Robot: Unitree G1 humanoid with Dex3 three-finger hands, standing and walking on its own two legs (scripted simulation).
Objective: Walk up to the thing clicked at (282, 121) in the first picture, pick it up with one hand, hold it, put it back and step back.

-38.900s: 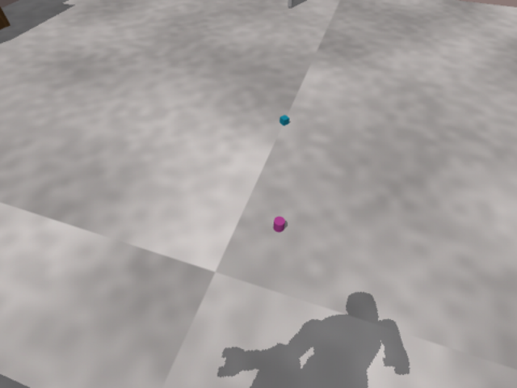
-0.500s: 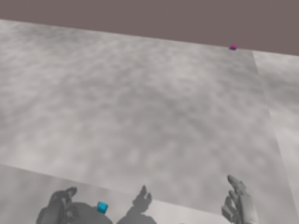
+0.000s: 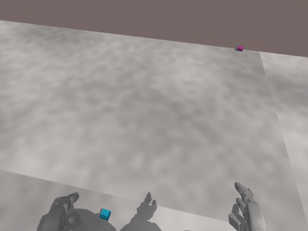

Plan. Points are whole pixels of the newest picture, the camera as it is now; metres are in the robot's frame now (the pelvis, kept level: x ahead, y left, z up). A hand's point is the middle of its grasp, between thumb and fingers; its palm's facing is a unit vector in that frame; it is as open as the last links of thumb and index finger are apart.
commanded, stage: home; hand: left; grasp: from above
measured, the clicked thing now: (105, 214) +0.34 +0.26 -0.69
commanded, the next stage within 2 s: stand in 0.28 s
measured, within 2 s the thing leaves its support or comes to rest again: neither
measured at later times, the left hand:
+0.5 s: hand out of the picture +0.16 +0.20 -0.08, palm faces +0.00 -0.95 -0.31, open 7.4 cm
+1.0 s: hand out of the picture +0.03 +0.24 -0.10, palm faces +0.03 -0.95 -0.31, open 7.3 cm
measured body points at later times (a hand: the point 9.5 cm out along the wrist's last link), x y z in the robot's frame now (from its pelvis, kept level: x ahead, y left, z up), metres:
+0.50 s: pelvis -0.01 +0.00 +0.01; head +0.02 +0.01 +0.46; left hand +0.15 +0.25 -0.06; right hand +0.14 -0.25 -0.08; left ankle +0.00 +0.12 -0.68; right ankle -0.01 -0.14 -0.68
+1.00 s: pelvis -0.01 +0.01 +0.06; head -0.01 +0.01 +0.51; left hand +0.03 +0.29 -0.08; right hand +0.05 -0.27 -0.08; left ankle +0.00 +0.12 -0.68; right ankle -0.01 -0.14 -0.68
